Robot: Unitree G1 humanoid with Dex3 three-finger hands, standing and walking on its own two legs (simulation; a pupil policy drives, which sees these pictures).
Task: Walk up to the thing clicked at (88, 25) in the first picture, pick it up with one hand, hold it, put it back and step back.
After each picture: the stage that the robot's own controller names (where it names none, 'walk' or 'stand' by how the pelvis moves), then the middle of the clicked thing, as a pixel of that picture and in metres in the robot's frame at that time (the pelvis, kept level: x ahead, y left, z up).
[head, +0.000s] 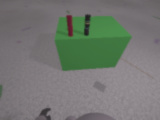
stand; (87, 25) +1.07 +0.11 +0.05
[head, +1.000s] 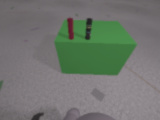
rise first; (88, 29) +0.99 +0.13 +0.07
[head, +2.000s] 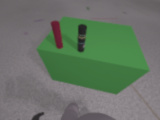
walk; (81, 39) +0.65 +0.17 +0.07
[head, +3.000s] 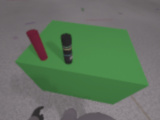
stand; (67, 50) +0.48 +0.21 +0.09
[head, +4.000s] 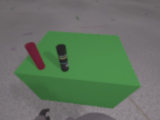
stand; (63, 59) +0.46 +0.24 +0.05
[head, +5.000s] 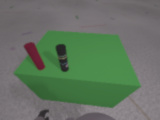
stand; (63, 59) +0.46 +0.24 +0.05
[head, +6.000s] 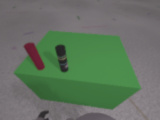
stand; (62, 60) +0.45 +0.24 +0.05
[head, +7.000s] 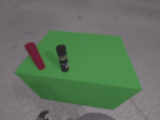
stand; (63, 60) +0.45 +0.24 +0.05
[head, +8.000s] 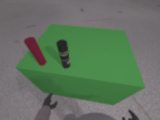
rise first; (64, 55) +0.46 +0.23 +0.05
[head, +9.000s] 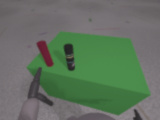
rise first; (70, 58) +0.47 +0.23 +0.05
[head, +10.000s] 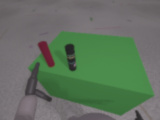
go down; (71, 58) +0.47 +0.22 +0.05
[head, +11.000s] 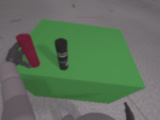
go down; (62, 56) +0.44 +0.19 +0.08
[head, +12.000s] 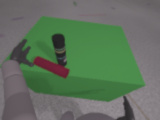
close in; (60, 52) +0.46 +0.20 +0.09
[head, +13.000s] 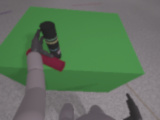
close in; (53, 44) +0.48 +0.22 +0.13
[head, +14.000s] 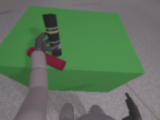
close; (53, 37) +0.53 +0.22 +0.13
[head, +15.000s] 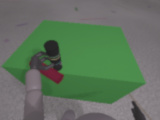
lift; (55, 58) +0.40 +0.23 +0.12
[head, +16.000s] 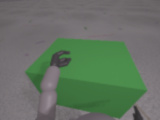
close; out of the picture +0.14 -0.01 -0.67
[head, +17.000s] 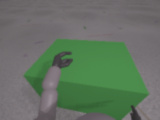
close; out of the picture +0.12 -0.06 -0.73
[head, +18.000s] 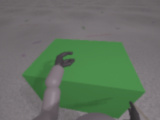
stand; out of the picture +0.14 -0.05 -0.74
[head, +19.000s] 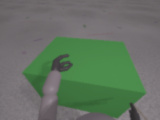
hold; out of the picture +0.14 -0.04 -0.74
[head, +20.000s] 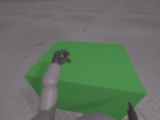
crouch; out of the picture +0.15 -0.05 -0.74
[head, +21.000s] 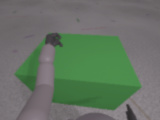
crouch; out of the picture +0.15 -0.04 -0.74
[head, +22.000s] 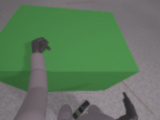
lower; (81, 109) +0.15 -0.05 -0.67
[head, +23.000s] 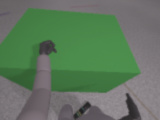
lower; (82, 110) +0.16 -0.04 -0.68
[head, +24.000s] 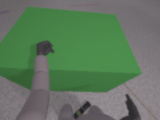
lower; (82, 110) +0.16 -0.05 -0.68
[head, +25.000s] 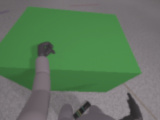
lower; (82, 110) +0.16 -0.05 -0.68
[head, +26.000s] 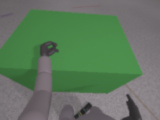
open; (83, 111) +0.16 -0.05 -0.68
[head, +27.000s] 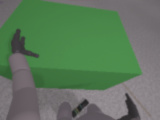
sink last; (80, 107) +0.15 -0.05 -0.67
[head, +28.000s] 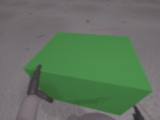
sink last; out of the picture +0.15 -0.04 -0.71
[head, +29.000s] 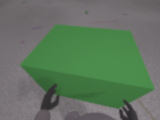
stand; out of the picture +0.14 -0.06 -0.71
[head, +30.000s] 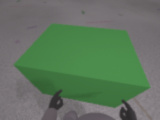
stand; out of the picture +0.14 -0.05 -0.70
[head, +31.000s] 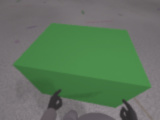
stand; out of the picture +0.14 -0.05 -0.69
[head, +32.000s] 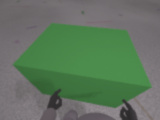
stand; out of the picture +0.13 -0.05 -0.69
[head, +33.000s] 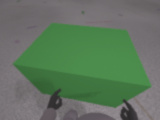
stand; out of the picture +0.13 -0.06 -0.68
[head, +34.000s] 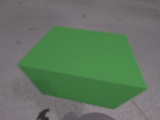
stand; out of the picture +0.14 -0.06 -0.72
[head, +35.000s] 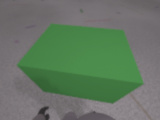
walk; (88, 119) +0.15 -0.06 -0.74
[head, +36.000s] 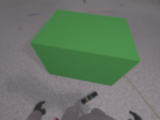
walk; (89, 97) +0.36 -0.08 -0.73
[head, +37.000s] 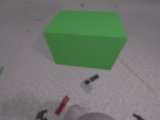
stand; (92, 79) +0.69 -0.03 -0.72
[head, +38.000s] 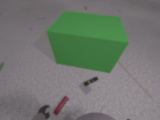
stand; (91, 81) +0.69 -0.06 -0.74
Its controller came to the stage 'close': yes
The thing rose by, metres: 0.01
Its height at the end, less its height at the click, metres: -0.80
